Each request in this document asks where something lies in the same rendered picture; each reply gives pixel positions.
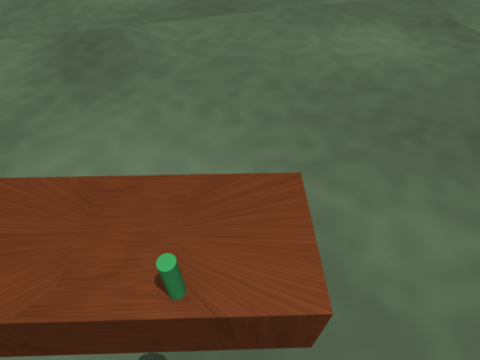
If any can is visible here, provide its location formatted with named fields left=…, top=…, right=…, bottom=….
left=156, top=253, right=186, bottom=300

